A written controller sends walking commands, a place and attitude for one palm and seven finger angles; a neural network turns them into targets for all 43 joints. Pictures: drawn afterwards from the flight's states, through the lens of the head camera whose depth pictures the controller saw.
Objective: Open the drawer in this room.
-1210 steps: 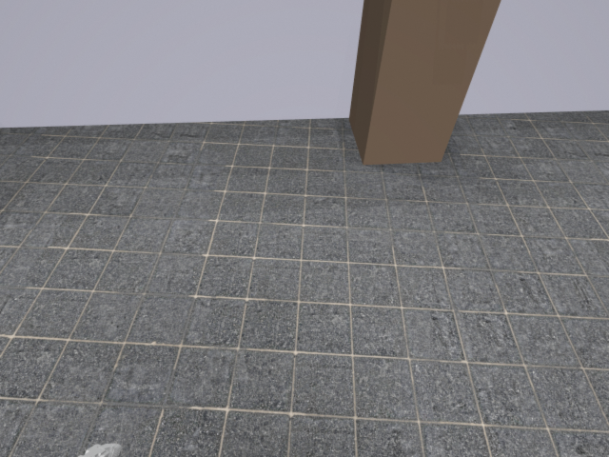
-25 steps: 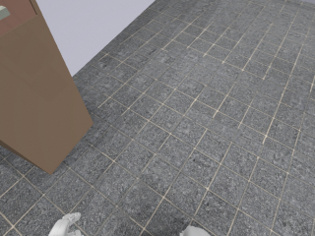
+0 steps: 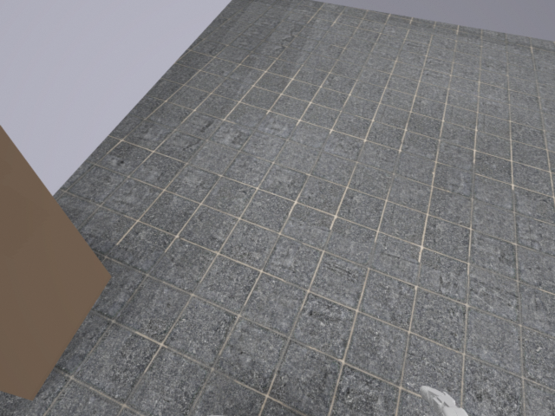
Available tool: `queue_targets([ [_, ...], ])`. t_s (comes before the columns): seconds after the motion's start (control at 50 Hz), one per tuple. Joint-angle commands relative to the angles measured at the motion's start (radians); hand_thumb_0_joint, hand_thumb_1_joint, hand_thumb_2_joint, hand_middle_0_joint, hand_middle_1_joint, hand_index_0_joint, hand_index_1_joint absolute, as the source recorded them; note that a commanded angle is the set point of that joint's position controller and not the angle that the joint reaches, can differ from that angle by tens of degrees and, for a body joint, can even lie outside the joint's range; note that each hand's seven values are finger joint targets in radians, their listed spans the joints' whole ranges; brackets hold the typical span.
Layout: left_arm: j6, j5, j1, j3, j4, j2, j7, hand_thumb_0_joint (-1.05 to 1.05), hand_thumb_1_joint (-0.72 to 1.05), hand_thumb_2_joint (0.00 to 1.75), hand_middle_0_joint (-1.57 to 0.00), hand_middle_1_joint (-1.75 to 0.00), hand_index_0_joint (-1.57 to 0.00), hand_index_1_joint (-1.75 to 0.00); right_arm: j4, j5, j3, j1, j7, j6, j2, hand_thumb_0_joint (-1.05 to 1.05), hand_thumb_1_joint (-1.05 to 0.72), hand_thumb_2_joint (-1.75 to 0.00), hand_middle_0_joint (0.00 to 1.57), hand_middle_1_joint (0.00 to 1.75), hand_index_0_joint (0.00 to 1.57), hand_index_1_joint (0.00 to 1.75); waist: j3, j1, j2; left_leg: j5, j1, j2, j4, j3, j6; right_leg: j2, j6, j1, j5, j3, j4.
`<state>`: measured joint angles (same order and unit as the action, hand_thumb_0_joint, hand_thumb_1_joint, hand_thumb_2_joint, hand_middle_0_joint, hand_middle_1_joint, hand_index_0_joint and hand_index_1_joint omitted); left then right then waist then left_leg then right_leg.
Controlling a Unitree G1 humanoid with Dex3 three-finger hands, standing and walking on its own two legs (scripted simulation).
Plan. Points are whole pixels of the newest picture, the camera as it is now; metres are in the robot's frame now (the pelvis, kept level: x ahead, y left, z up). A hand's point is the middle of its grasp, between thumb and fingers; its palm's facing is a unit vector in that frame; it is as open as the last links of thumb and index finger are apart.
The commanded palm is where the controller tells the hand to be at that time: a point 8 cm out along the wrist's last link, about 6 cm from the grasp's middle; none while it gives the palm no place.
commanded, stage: walk to a spot facing it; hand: left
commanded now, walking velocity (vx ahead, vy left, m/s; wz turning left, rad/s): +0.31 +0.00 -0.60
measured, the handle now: out of the picture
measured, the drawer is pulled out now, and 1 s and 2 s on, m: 0.00 0.00 0.00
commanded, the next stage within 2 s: turn to face it in 1.24 s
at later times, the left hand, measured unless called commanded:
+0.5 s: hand (258, 269) +0.41 +0.08 -0.17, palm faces -0.39 -0.90 -0.17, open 7.4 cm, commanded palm none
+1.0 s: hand (255, 232) +0.51 +0.10 -0.17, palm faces -0.39 -0.89 -0.22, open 7.3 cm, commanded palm none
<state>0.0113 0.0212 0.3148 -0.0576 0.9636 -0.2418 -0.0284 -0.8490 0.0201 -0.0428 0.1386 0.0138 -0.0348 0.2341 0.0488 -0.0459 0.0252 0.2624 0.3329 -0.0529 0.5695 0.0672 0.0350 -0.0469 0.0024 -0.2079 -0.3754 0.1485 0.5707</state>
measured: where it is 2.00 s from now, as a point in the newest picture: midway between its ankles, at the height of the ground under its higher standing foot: (336, 316)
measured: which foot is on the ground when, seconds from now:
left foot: down 0.00-0.50, up 0.52-0.98, down 1.00-1.00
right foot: up 0.00-0.48, down 0.50-1.00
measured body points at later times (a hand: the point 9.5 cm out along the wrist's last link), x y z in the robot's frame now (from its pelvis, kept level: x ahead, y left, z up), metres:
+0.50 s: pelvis +0.20 -0.04 -0.02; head +0.27 -0.05 +0.43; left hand +0.43 +0.13 -0.16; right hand +0.01 -0.20 -0.14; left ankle +0.04 +0.12 -0.71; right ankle +0.28 -0.13 -0.73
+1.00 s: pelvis +0.43 -0.09 +0.00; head +0.47 -0.10 +0.44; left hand +0.53 +0.15 -0.16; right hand +0.47 -0.36 -0.13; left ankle +0.55 -0.01 -0.73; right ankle +0.28 -0.13 -0.73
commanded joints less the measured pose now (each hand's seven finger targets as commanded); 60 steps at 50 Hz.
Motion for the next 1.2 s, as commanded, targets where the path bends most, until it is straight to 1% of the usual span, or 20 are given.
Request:
queue_targets([
  [0.0,-0.033,0.0,-0.141,-0.034,-0.135,-0.09,0.001,0.0,0.9,0.9,-0.2,-0.3,-0.2,-0.3,-0.016,0.012,-0.065,0.285,-0.029,-0.014,0.264,0.0,-0.9,-0.9,0.2,0.3,0.2,0.3,-0.064,0.156,-0.315,0.479,-0.362,-0.488,-0.428,-0.564,-0.135,0.056,0.004,-0.532,-0.18,-0.071,0.583],
  [0.06,-0.022,0.012,-0.112,-0.047,-0.09,-0.073,-0.027,0.0,0.9,0.9,-0.2,-0.3,-0.2,-0.3,-0.003,0.007,-0.028,0.152,-0.03,-0.031,0.127,0.0,-0.9,-0.9,0.2,0.3,0.2,0.3,0.067,0.061,-0.159,0.196,-0.217,-0.326,-0.418,-0.222,-0.077,0.134,-0.01,-0.499,0.062,-0.122,0.664],
  [0.12,-0.008,0.01,-0.094,-0.038,-0.073,-0.033,-0.026,0.0,0.9,0.9,-0.2,-0.3,-0.2,-0.3,-0.041,0.0,-0.023,0.214,-0.037,-0.049,0.088,0.0,-0.9,-0.9,0.2,0.3,0.2,0.3,0.015,0.052,-0.147,-0.234,-0.287,-0.274,-0.346,-0.015,-0.056,0.133,-0.029,-0.49,0.147,-0.152,0.681],
  [0.34,-0.012,0.007,-0.358,-0.009,-0.146,0.029,-0.031,0.0,0.9,0.9,-0.2,-0.3,-0.2,-0.3,-0.159,0.009,-0.034,0.369,-0.04,-0.044,0.068,0.0,-0.9,-0.9,0.2,0.3,0.2,0.3,0.085,0.101,-0.182,-0.711,-0.442,-0.27,-0.286,0.203,-0.098,0.083,0.011,-0.473,0.18,-0.329,0.19],
  [0.4,-0.026,0.009,-0.235,-0.019,-0.115,-0.009,-0.021,0.0,0.9,0.9,-0.2,-0.3,-0.2,-0.3,-0.158,0.0,-0.045,0.348,-0.04,-0.041,0.103,0.0,-0.9,-0.9,0.2,0.3,0.2,0.3,-0.004,0.031,-0.202,-1.086,-0.46,-0.276,-0.081,0.252,-0.078,-0.004,0.071,-0.252,0.156,-0.378,0.082],
  [0.44,-0.044,0.014,0.025,-0.044,-0.034,-0.089,-0.009,0.0,0.9,0.9,-0.2,-0.3,-0.2,-0.3,-0.136,-0.011,-0.047,0.291,-0.033,-0.04,0.134,0.0,-0.9,-0.9,0.2,0.3,0.2,0.3,-0.153,-0.101,-0.185,-0.948,-0.272,-0.252,0.283,0.264,-0.034,0.0,0.112,0.193,0.254,-0.357,-0.054],
  [0.46,-0.054,0.014,0.148,-0.065,-0.001,-0.209,0.004,0.0,0.9,0.9,-0.2,-0.3,-0.2,-0.3,-0.111,-0.033,-0.036,0.288,-0.02,-0.039,0.072,0.0,-0.9,-0.9,0.2,0.3,0.2,0.3,-0.275,-0.152,0.019,-0.219,0.067,-0.155,0.617,0.229,0.002,0.257,0.211,0.538,0.393,-0.027,-0.058],
  [0.48,-0.054,-0.013,0.185,-0.072,0.016,-0.277,0.018,0.0,0.9,0.9,-0.2,-0.3,-0.2,-0.3,-0.062,-0.037,-0.026,0.259,-0.031,-0.041,0.022,0.0,-0.9,-0.9,0.2,0.3,0.2,0.3,-0.347,-0.125,0.13,0.366,0.316,-0.026,0.949,0.117,0.034,0.496,0.329,0.64,0.758,0.356,-0.085],
  [0.5,-0.052,-0.025,0.129,-0.076,-0.009,-0.268,0.028,0.0,0.9,0.9,-0.2,-0.3,-0.2,-0.3,-0.056,-0.028,-0.028,0.225,-0.031,-0.038,0.056,0.0,-0.9,-0.9,0.2,0.3,0.2,0.3,-0.344,-0.108,0.074,0.241,0.315,-0.071,0.952,-0.063,0.013,0.475,0.297,0.52,0.651,0.308,-0.148],
  [0.56,-0.063,-0.021,-0.07,-0.035,-0.043,-0.153,0.033,0.0,0.9,0.9,-0.2,-0.3,-0.2,-0.3,-0.085,0.001,-0.028,0.186,-0.025,-0.006,0.04,0.0,-0.9,-0.9,0.2,0.3,0.2,0.3,-0.071,0.017,-0.055,0.057,0.268,-0.151,0.821,-0.065,0.018,0.348,0.195,0.081,0.443,0.109,-0.239],
  [0.62,-0.079,-0.002,-0.124,-0.03,-0.046,-0.124,0.033,0.0,0.9,0.9,-0.2,-0.3,-0.2,-0.3,-0.109,0.009,-0.021,0.262,-0.021,0.018,0.014,0.0,-0.9,-0.9,0.2,0.3,0.2,0.3,-0.061,0.084,0.017,0.033,0.198,-0.143,0.682,-0.039,0.038,0.272,0.185,-0.073,0.375,0.006,-0.292],
  [0.76,-0.096,-0.005,-0.049,-0.03,-0.014,-0.113,0.025,0.0,0.9,0.9,-0.2,-0.3,-0.2,-0.3,-0.027,0.008,-0.022,0.034,0.004,0.005,0.027,0.0,-0.9,-0.9,0.2,0.3,0.2,0.3,0.009,0.041,0.092,-0.093,0.296,-0.113,0.388,-0.03,0.05,0.228,0.192,-0.009,0.34,0.016,-0.319],
  [0.88,-0.086,0.0,0.024,-0.034,0.005,-0.135,0.034,0.0,0.9,0.9,-0.2,-0.3,-0.2,-0.3,0.031,0.002,-0.018,-0.12,0.01,-0.021,0.025,0.0,-0.9,-0.9,0.2,0.3,0.2,0.3,-0.019,-0.013,0.091,-0.03,0.199,-0.042,0.101,0.0,0.021,0.258,0.177,0.157,0.56,0.064,-0.229],
  [0.94,-0.079,-0.011,-0.017,-0.038,-0.006,-0.136,0.035,0.0,0.9,0.9,-0.2,-0.3,-0.2,-0.3,-0.022,0.008,-0.032,0.061,-0.014,-0.035,0.084,0.0,-0.9,-0.9,0.2,0.3,0.2,0.3,-0.107,0.088,0.04,-0.138,-0.191,-0.008,-0.118,0.027,-0.003,0.187,0.113,0.039,0.671,0.027,0.006],
  [0.96,-0.078,-0.02,-0.003,-0.037,-0.018,-0.099,0.029,0.0,0.9,0.9,-0.2,-0.3,-0.2,-0.3,-0.058,0.019,-0.053,0.208,-0.024,-0.044,0.176,0.0,-0.9,-0.9,0.2,0.3,0.2,0.3,-0.23,0.14,-0.104,-0.252,-0.47,-0.188,-0.143,-0.158,-0.057,0.095,0.062,-0.135,0.445,-0.04,0.231],
  [0.98,-0.082,-0.027,0.027,-0.023,-0.029,-0.052,0.018,0.0,0.9,0.9,-0.2,-0.3,-0.2,-0.3,-0.077,0.02,-0.07,0.306,-0.025,-0.037,0.268,0.0,-0.9,-0.9,0.2,0.3,0.2,0.3,-0.308,0.151,-0.333,-0.499,-0.657,-0.473,-0.141,-0.413,-0.175,0.006,0.018,-0.367,-0.204,-0.156,0.558],
  [1.02,-0.071,-0.015,-0.06,-0.03,-0.032,-0.07,0.022,0.0,0.9,0.9,-0.2,-0.3,-0.2,-0.3,-0.072,0.006,-0.047,0.247,-0.035,-0.029,0.189,0.0,-0.9,-0.9,0.2,0.3,0.2,0.3,-0.199,0.146,-0.22,-0.513,-0.474,-0.475,-0.192,-0.344,-0.216,0.085,-0.003,-0.46,-0.162,-0.099,0.777],
  [1.06,-0.053,-0.006,-0.089,-0.032,-0.034,-0.048,0.004,0.0,0.9,0.9,-0.2,-0.3,-0.2,-0.3,-0.064,0.011,-0.023,0.169,-0.037,-0.035,0.105,0.0,-0.9,-0.9,0.2,0.3,0.2,0.3,-0.07,0.092,-0.142,-0.596,-0.312,-0.381,-0.214,-0.162,-0.163,0.136,-0.02,-0.43,-0.068,-0.124,0.751],
  [1.12,-0.011,-0.003,-0.058,-0.034,-0.031,-0.007,-0.005,0.0,0.9,0.9,-0.2,-0.3,-0.2,-0.3,-0.068,0.006,-0.024,0.125,-0.041,-0.034,0.09,0.0,-0.9,-0.9,0.2,0.3,0.2,0.3,-0.065,0.048,-0.175,-0.643,-0.238,-0.314,-0.222,0.028,-0.131,0.141,-0.04,-0.365,-0.008,-0.176,0.634],
  [1.18,0.01,-0.002,-0.089,-0.036,-0.047,0.009,-0.008,0.0,0.9,0.9,-0.2,-0.3,-0.2,-0.3,-0.079,0.002,-0.031,0.131,-0.042,-0.025,0.094,0.0,-0.9,-0.9,0.2,0.3,0.2,0.3,-0.04,0.044,-0.19,-0.623,-0.209,-0.3,-0.236,0.1,-0.126,0.144,-0.048,-0.354,0.059,-0.211,0.538],
])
